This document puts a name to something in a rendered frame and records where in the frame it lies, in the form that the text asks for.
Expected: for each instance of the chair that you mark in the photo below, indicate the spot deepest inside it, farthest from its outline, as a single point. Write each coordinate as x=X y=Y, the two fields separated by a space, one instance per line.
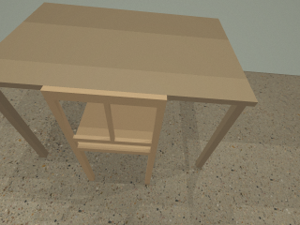
x=112 y=122

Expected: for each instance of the table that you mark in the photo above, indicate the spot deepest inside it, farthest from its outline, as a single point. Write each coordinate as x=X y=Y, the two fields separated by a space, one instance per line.
x=186 y=58

